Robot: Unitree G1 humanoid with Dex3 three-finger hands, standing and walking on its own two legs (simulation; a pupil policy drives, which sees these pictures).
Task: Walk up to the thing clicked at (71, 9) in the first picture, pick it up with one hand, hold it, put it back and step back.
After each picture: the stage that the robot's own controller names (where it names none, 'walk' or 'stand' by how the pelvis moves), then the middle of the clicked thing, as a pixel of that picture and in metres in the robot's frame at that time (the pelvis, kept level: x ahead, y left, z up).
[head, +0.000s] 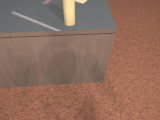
stand; (68, 4) +0.88 +0.08 -0.01
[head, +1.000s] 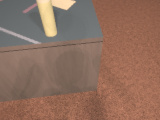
walk; (47, 14) +0.75 +0.22 +0.01
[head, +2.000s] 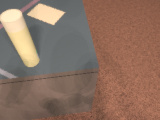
rise first; (23, 42) +0.49 +0.24 +0.03
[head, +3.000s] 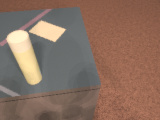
stand; (27, 60) +0.44 +0.22 +0.00
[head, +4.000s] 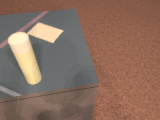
stand; (27, 61) +0.45 +0.23 -0.01
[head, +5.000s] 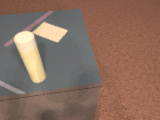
stand; (32, 59) +0.47 +0.22 -0.02
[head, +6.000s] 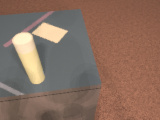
stand; (31, 61) +0.46 +0.22 -0.02
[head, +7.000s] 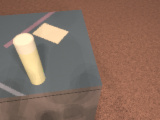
stand; (31, 62) +0.46 +0.21 -0.02
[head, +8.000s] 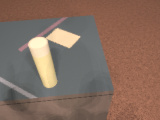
rise first; (44, 65) +0.45 +0.19 -0.01
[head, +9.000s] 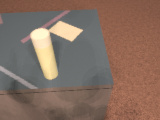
go down; (46, 56) +0.48 +0.19 -0.01
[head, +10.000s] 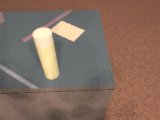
go down; (47, 56) +0.48 +0.17 -0.01
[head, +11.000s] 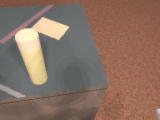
go down; (34, 60) +0.44 +0.17 +0.01
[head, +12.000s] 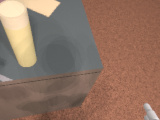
close in; (21, 39) +0.46 +0.17 +0.04
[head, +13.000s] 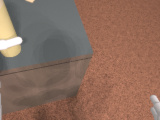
close; out of the picture +0.49 +0.19 +0.07
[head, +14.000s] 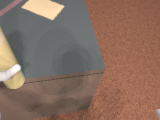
lift; (2, 60) +0.39 +0.24 +0.05
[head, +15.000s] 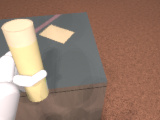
lift; (29, 65) +0.32 +0.16 +0.15
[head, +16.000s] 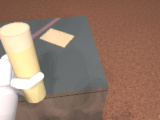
hold; (26, 67) +0.32 +0.17 +0.14
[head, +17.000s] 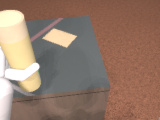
hold; (21, 57) +0.33 +0.18 +0.18
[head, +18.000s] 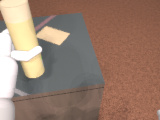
crouch; (26, 42) +0.40 +0.17 +0.17
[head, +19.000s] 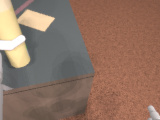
lower; (9, 32) +0.47 +0.19 +0.12
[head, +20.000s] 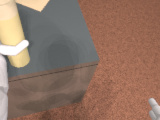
lower; (11, 35) +0.47 +0.18 +0.07
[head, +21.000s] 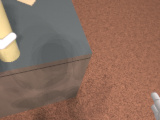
lower; out of the picture +0.49 +0.19 +0.07
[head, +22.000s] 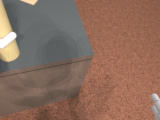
lower; out of the picture +0.49 +0.20 +0.07
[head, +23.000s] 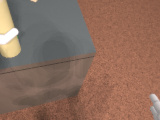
rest; (0, 23) +0.50 +0.19 +0.08
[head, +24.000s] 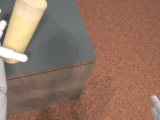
withdraw; (20, 32) +0.47 +0.14 +0.07
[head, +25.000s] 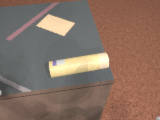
sink last; (78, 64) +0.47 +0.02 -0.06
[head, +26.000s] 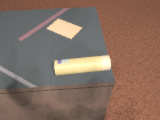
stand; (82, 65) +0.49 +0.03 -0.08
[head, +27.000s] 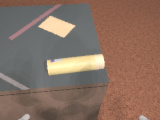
stand; (75, 64) +0.48 +0.04 -0.09
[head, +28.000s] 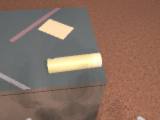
stand; (74, 62) +0.51 +0.04 -0.10
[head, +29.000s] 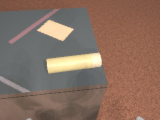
stand; (74, 62) +0.51 +0.04 -0.10
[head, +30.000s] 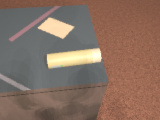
stand; (74, 58) +0.53 +0.04 -0.10
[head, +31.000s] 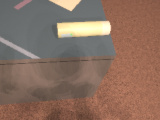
walk; (83, 29) +0.63 -0.03 -0.09
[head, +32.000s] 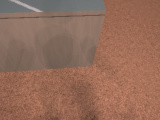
walk; out of the picture +0.92 +0.04 -0.07
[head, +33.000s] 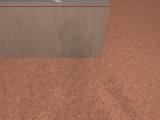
stand; out of the picture +1.20 -0.03 -0.08
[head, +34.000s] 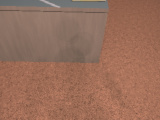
stand; out of the picture +1.15 -0.04 -0.10
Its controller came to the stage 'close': yes
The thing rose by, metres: 0.20
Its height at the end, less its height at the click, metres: -0.09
